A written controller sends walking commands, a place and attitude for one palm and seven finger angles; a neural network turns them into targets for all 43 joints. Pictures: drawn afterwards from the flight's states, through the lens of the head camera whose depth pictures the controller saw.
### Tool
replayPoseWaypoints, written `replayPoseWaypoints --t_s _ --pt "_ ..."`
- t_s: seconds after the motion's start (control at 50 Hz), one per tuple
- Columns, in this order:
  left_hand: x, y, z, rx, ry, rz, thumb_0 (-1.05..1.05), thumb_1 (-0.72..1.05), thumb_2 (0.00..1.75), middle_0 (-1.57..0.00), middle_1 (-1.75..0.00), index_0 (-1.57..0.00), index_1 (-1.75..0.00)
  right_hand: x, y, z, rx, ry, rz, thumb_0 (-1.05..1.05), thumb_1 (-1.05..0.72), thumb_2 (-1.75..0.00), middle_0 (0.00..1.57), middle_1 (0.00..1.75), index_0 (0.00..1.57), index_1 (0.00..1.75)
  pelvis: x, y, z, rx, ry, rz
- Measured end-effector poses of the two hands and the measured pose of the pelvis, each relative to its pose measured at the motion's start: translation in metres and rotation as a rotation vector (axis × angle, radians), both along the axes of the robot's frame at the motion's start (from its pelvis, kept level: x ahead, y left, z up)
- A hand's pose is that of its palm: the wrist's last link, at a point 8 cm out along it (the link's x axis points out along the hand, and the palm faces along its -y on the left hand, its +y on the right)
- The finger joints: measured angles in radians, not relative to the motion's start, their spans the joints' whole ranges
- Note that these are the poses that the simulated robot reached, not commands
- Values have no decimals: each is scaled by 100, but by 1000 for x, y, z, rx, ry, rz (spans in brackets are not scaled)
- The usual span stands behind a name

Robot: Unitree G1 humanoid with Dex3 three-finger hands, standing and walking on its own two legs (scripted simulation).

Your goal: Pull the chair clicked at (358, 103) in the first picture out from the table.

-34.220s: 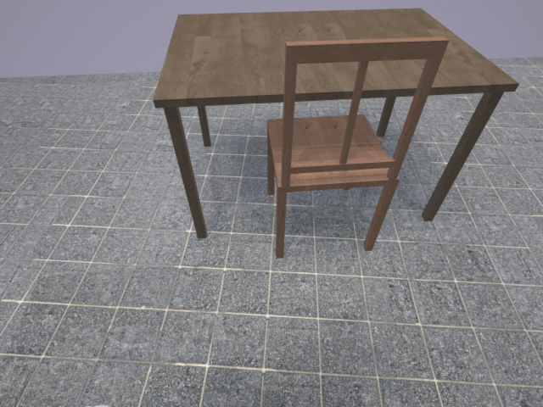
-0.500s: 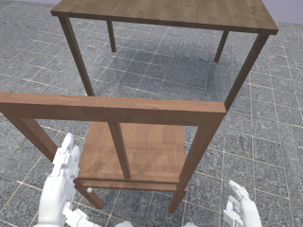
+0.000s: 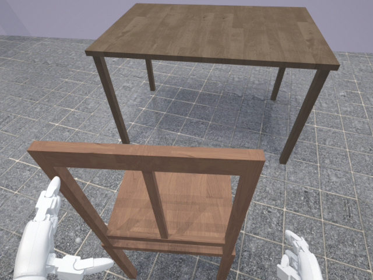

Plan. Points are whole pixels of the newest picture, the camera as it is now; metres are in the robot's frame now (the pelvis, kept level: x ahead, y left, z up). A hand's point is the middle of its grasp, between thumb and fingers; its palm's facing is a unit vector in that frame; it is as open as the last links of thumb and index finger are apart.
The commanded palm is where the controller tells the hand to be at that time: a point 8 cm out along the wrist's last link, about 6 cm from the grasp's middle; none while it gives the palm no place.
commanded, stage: draw the hand back to the body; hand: left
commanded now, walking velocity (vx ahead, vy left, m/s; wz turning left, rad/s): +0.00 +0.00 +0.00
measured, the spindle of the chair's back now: (157, 209) +0.29 +0.11 -0.04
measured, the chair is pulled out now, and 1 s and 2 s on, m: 0.65 0.65 0.65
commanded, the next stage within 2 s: step back with the hand held close in 0.84 s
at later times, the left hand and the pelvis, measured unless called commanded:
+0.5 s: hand (28, 183) +0.21 +0.26 +0.19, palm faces +0.48 -0.76 -0.44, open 9.0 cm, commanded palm +0.16 +0.30 +0.20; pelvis +0.02 +0.00 +0.02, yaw -1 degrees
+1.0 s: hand (29, 184) +0.21 +0.26 +0.19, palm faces +0.48 -0.77 -0.42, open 7.5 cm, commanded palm +0.16 +0.29 +0.20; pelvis +0.01 +0.00 +0.03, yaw -1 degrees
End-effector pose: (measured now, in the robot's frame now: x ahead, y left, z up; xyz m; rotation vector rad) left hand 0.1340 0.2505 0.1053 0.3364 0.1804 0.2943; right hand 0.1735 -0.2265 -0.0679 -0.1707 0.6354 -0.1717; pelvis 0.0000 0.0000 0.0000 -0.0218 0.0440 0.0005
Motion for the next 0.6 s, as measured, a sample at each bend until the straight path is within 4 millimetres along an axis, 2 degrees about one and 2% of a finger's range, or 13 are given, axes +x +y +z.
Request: replayPoseWaypoints --t_s 0.2,0.38,0.52,0.6 --pt "12 26 54 129 -156 94 0 12 52 -10 -14 -10 -14 10 6 10 14 -15 48 1 -91 -90 20 30 20 30 6 0 15 4 -68 -4" --pt "25 34 78 177 -221 102 1 44 68 -15 -20 -14 -21 12 3 10 19 14 52 1 -91 -90 20 30 21 30 12 -2 21 10 -86 -17" --pt "30 45 110 252 -320 127 1 68 80 -18 -26 -18 -26 14 -3 9 13 30 49 1 -91 -90 20 30 20 30 16 -3 24 8 -95 -20" --pt "34 46 108 240 -317 137 1 79 85 -20 -28 -19 -28 14 -6 8 21 41 36 1 -91 -90 20 30 20 30 17 -2 25 8 -94 -23"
